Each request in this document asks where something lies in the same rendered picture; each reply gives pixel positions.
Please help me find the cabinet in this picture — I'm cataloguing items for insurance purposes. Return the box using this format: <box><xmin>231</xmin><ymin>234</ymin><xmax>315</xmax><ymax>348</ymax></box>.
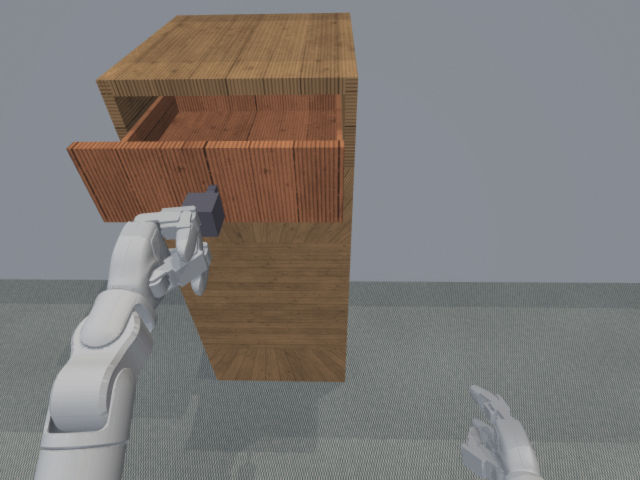
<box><xmin>96</xmin><ymin>13</ymin><xmax>358</xmax><ymax>382</ymax></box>

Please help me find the right robot hand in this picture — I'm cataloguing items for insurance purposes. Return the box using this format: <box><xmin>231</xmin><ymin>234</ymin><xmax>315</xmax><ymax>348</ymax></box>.
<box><xmin>462</xmin><ymin>385</ymin><xmax>541</xmax><ymax>480</ymax></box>

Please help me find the handle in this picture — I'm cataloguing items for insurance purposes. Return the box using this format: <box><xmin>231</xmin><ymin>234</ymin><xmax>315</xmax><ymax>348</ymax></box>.
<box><xmin>181</xmin><ymin>185</ymin><xmax>225</xmax><ymax>237</ymax></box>

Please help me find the robot left forearm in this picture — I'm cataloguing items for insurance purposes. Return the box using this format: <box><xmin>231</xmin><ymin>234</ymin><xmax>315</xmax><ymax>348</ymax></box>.
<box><xmin>34</xmin><ymin>289</ymin><xmax>157</xmax><ymax>480</ymax></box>

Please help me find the left robot hand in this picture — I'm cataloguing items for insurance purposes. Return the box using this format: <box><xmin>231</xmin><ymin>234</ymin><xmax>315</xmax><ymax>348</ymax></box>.
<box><xmin>107</xmin><ymin>206</ymin><xmax>212</xmax><ymax>310</ymax></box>

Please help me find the drawer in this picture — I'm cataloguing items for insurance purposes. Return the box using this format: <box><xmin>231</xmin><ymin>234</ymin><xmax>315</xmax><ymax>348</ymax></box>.
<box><xmin>67</xmin><ymin>94</ymin><xmax>345</xmax><ymax>223</ymax></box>

